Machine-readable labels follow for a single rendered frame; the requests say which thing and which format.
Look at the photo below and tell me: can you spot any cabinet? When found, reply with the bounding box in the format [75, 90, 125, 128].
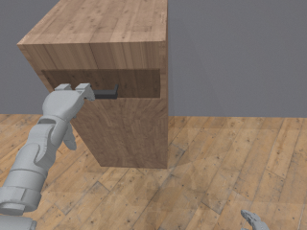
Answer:
[16, 0, 169, 170]

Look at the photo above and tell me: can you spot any robot left upper arm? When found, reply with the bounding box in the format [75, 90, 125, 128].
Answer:
[0, 215, 37, 230]

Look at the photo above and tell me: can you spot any handle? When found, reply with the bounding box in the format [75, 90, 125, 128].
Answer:
[84, 84, 119, 100]

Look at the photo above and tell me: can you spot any drawer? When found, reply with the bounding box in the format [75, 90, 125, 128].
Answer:
[41, 68, 161, 99]

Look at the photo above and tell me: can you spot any left robot forearm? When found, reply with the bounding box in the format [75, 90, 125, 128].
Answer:
[0, 115, 68, 217]

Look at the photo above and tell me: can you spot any robot right hand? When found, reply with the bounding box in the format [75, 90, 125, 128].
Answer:
[240, 209, 270, 230]

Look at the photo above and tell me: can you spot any robot left hand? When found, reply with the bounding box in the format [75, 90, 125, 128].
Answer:
[42, 83, 95, 150]

